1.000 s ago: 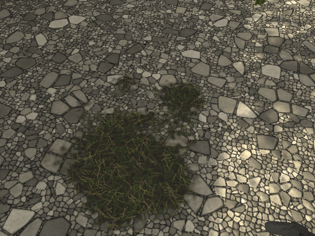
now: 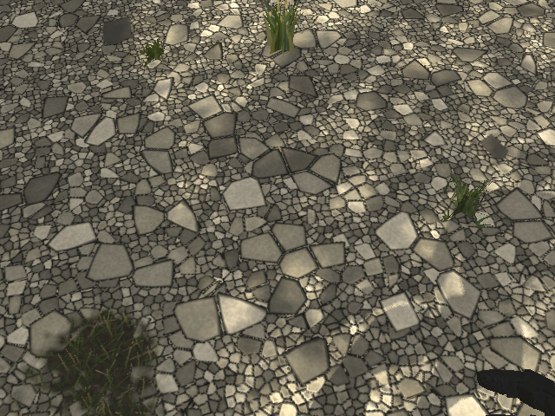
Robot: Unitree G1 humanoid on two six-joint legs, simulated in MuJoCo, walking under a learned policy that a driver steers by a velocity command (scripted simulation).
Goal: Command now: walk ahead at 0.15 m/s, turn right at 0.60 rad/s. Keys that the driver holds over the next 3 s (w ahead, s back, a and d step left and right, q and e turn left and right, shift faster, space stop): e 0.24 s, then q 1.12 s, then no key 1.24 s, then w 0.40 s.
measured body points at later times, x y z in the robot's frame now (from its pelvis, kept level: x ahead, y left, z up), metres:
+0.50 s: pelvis +0.05 -0.04 +0.02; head +0.06 -0.06 +0.47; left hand +0.25 +0.18 -0.06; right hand +0.11 -0.32 -0.12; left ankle +0.08 +0.11 -0.67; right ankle +0.04 -0.14 -0.72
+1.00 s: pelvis +0.04 +0.01 +0.02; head +0.07 +0.05 +0.47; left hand +0.16 +0.32 -0.09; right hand +0.20 -0.26 -0.06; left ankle +0.03 +0.09 -0.72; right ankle +0.05 -0.15 -0.63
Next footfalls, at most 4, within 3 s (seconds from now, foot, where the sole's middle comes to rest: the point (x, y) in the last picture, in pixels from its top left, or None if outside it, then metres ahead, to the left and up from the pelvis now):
0.36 right None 0.08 -0.15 -0.76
0.80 left None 0.07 0.09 -0.76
1.34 right None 0.14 -0.12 -0.76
1.68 left None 0.02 0.12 -0.76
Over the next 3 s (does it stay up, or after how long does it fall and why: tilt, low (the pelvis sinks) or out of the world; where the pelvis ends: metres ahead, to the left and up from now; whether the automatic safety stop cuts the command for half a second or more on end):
stays up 0.14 0.00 0.02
